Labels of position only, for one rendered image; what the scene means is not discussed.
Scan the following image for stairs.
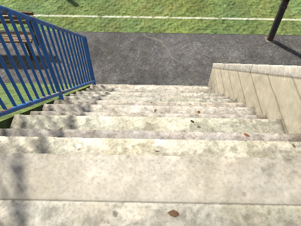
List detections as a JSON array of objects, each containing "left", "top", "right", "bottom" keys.
[{"left": 0, "top": 84, "right": 301, "bottom": 158}]

